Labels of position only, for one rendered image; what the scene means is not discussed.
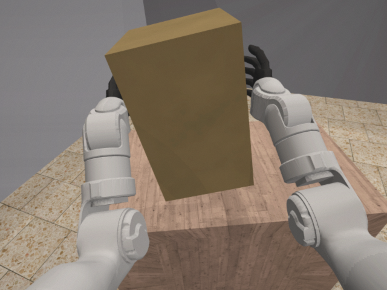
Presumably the robot right upper arm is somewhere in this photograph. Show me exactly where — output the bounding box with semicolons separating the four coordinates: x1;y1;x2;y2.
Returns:
287;182;387;290

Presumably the right robot forearm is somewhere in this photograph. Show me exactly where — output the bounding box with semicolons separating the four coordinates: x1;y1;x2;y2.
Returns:
250;77;368;228

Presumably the pedestal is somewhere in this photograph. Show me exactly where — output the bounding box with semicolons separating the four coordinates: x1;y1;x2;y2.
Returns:
109;121;387;290

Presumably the right robot hand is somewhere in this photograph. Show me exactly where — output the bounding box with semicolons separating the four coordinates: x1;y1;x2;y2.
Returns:
244;45;272;97

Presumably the left robot hand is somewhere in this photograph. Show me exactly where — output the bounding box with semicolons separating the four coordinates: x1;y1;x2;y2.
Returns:
106;76;129;116

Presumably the left robot forearm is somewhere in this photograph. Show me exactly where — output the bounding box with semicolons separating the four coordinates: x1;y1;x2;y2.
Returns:
76;97;136;253

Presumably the robot left upper arm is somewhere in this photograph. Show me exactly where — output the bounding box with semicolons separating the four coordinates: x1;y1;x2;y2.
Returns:
25;208;149;290

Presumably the carton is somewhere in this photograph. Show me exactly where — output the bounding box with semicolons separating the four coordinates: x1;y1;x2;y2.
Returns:
105;8;254;201

